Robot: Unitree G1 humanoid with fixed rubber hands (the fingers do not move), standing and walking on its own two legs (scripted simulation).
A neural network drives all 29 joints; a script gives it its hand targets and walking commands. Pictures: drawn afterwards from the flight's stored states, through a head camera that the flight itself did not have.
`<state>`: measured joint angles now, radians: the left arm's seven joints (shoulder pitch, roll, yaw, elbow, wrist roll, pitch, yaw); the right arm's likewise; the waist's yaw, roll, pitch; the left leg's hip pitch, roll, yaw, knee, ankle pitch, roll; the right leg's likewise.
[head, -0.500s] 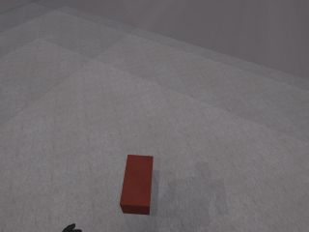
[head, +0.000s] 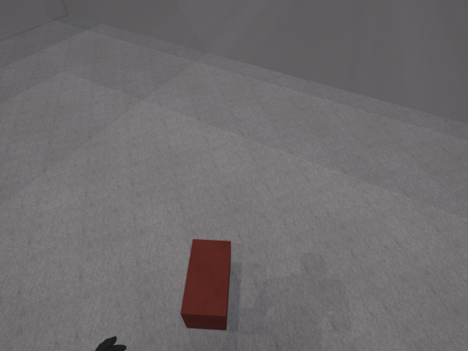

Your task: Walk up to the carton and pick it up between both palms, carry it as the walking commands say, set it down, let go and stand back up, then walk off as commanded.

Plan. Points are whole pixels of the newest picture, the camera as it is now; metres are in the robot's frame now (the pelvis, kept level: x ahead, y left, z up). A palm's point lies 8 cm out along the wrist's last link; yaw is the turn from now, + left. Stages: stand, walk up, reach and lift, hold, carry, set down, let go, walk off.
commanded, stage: stand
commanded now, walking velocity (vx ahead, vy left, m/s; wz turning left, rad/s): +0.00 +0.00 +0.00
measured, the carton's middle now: (209, 283) +0.49 +0.09 -0.67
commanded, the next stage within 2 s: reach and lift in 0.20 s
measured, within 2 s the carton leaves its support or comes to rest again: neither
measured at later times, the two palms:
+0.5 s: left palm out of the picture +0.15 +0.25 -0.13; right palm out of the picture +0.14 -0.23 -0.12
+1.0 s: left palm (129, 288) +0.29 +0.24 -0.18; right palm (315, 295) +0.27 -0.18 -0.16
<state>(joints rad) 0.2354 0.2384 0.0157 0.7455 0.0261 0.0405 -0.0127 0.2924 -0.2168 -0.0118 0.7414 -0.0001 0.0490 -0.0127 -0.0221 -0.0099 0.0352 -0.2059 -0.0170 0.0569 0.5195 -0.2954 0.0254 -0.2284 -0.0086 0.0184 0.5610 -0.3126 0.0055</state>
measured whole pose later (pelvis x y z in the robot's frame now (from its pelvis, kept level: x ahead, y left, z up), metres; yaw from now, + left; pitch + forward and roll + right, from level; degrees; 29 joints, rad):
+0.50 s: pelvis -0.02 +0.01 -0.02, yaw +0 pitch +5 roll -1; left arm 0.05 0.24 0.05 0.60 0.04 0.18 -0.05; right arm 0.06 -0.21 -0.04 0.57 0.00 0.19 0.01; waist -0.02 -0.01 0.11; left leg -0.47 0.00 0.06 0.75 -0.36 0.04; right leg -0.46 0.01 0.02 0.72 -0.34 0.01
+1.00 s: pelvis -0.05 +0.03 -0.06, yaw -1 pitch +22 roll -3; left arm -0.48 0.24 0.10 0.64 0.00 0.21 -0.03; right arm -0.41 -0.18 -0.10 0.57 0.00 0.21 -0.05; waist -0.02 0.00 0.11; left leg -0.99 0.00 0.06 0.99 -0.38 0.07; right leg -0.96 0.00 0.01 0.93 -0.35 0.02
